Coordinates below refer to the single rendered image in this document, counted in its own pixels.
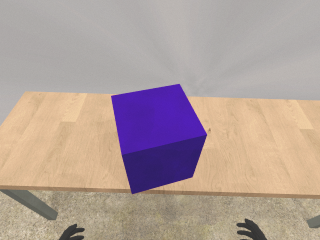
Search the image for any robot right hand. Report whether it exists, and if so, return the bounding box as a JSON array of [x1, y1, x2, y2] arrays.
[[236, 218, 267, 240]]

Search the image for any table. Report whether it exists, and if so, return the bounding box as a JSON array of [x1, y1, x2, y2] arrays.
[[0, 91, 320, 229]]

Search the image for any robot left hand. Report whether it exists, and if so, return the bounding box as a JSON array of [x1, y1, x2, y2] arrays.
[[59, 224, 85, 240]]

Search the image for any carton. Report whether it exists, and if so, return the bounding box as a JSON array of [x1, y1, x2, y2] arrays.
[[111, 84, 207, 194]]

